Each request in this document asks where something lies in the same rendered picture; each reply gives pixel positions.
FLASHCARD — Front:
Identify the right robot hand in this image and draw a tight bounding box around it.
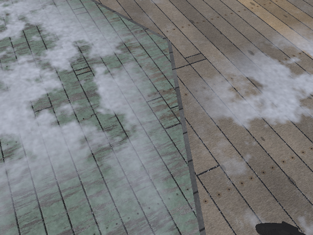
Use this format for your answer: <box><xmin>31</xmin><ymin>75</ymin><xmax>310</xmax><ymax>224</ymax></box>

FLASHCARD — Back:
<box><xmin>255</xmin><ymin>221</ymin><xmax>306</xmax><ymax>235</ymax></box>

